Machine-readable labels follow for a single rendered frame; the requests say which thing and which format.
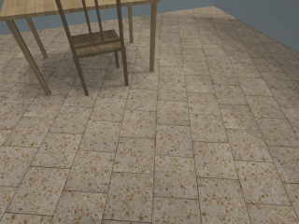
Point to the table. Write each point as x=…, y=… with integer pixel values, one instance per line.
x=26, y=9

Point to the chair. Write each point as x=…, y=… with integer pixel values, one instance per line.
x=96, y=43

